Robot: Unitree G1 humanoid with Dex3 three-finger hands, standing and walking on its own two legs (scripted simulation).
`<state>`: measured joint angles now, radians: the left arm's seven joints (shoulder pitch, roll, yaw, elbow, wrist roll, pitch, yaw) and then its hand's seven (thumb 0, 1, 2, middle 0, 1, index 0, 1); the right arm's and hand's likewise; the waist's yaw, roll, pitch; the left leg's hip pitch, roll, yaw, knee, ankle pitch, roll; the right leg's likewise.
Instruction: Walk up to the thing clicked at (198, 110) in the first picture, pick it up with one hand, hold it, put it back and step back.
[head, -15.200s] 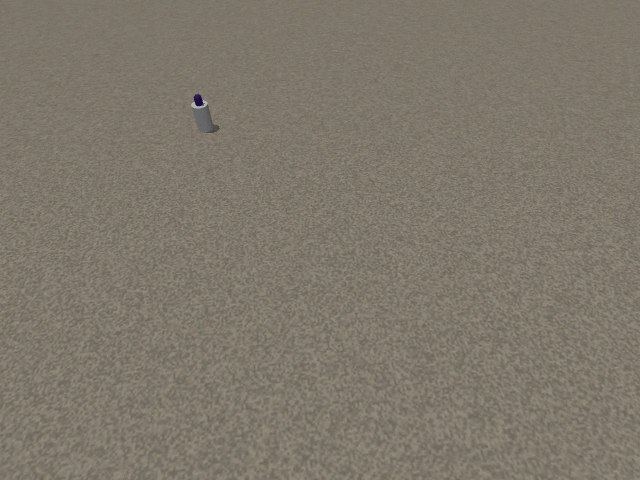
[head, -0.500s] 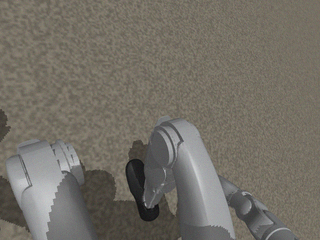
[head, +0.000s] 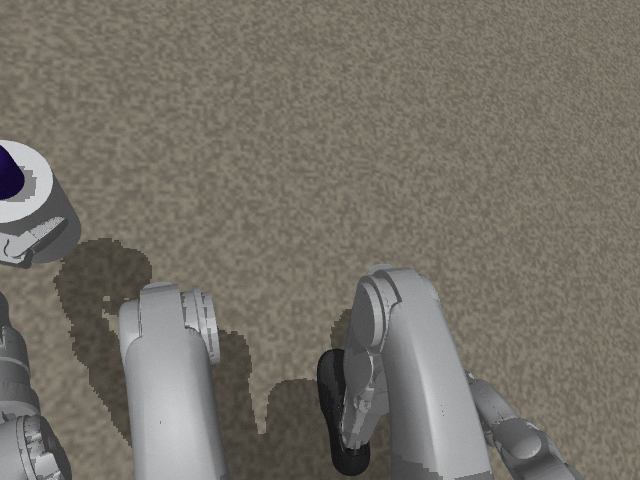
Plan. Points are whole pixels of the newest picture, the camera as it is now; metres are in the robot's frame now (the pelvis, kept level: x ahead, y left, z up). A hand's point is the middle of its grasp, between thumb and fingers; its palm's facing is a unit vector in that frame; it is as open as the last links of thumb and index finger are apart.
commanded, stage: settle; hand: left
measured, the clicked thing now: (15, 199) +0.41 +0.33 -0.07
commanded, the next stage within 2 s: lift in 1.02 s
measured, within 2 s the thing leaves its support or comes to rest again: neither
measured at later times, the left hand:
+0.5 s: hand out of the picture +0.42 +0.32 +0.01, palm faces +0.41 -0.91 -0.01, open 11.8 cm
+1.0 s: hand out of the picture +0.41 +0.32 +0.04, palm faces +0.42 -0.91 -0.02, open 11.8 cm
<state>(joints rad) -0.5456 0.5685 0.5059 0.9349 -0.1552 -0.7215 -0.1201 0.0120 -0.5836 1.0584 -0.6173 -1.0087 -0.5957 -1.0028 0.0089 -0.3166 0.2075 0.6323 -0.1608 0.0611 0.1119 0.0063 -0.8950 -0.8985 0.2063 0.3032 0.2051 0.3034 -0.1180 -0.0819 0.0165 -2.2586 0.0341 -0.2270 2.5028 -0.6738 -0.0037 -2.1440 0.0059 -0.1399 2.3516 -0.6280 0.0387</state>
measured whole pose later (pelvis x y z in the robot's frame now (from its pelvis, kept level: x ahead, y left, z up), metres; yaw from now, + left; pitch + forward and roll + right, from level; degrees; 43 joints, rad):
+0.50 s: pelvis +0.02 -0.01 +0.04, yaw +4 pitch +31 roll -7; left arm -0.58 0.46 0.55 0.88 -0.18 -0.63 -0.20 0.01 -0.58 1.06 -0.63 -1.00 -0.60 -0.99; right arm 0.05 -0.30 0.07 0.67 -0.09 0.05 0.06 0.01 -0.90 -0.90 0.20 0.30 0.20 0.30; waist -0.09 -0.03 -0.08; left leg -2.21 0.04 -0.15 2.36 -0.70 -0.03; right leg -2.15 -0.02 -0.08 2.28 -0.68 0.01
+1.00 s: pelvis +0.01 -0.01 +0.06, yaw +6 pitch +31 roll -5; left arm -0.58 0.42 0.53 0.86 -0.15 -0.61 -0.18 0.01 -0.59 1.06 -0.63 -0.99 -0.61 -0.99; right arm 0.08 -0.28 0.03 0.69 -0.08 0.03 0.04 0.01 -0.90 -0.90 0.20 0.30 0.20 0.30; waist -0.08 -0.02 -0.12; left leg -2.15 0.04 -0.11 2.27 -0.68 -0.02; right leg -2.09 -0.02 -0.06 2.21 -0.67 0.01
